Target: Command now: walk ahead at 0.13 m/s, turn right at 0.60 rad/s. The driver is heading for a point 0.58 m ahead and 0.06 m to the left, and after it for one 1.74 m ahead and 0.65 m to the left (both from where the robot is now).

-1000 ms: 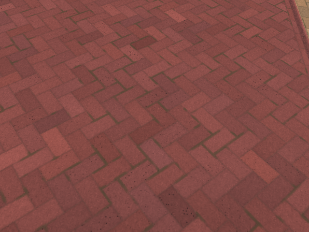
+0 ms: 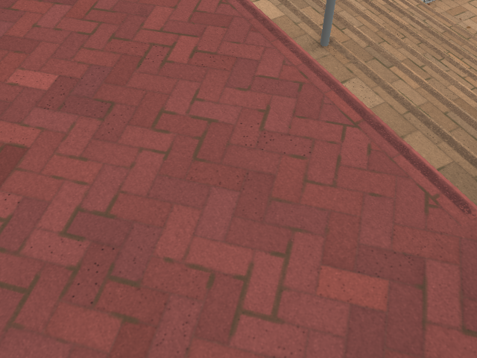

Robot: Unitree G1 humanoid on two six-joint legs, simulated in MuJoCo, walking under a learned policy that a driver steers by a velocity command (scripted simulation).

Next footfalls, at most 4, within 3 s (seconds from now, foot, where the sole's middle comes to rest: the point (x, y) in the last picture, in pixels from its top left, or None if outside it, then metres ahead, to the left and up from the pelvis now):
0.30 left None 0.15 0.17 -0.76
0.68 right None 0.10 -0.03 -0.76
1.06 left None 0.43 0.11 -0.76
1.52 right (278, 306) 0.59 -0.10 -0.76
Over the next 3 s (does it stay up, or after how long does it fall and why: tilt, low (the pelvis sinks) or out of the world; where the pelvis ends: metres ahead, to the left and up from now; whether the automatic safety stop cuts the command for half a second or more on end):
stays up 0.42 0.00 0.01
